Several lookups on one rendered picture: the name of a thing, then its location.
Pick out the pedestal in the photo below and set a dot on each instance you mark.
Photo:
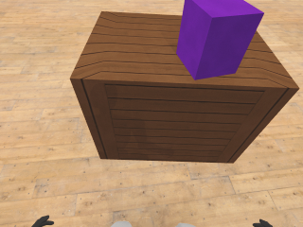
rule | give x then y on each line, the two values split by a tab
140	102

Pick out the left robot hand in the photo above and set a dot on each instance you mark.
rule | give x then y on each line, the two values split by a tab
43	221

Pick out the carton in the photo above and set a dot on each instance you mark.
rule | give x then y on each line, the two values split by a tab
214	36

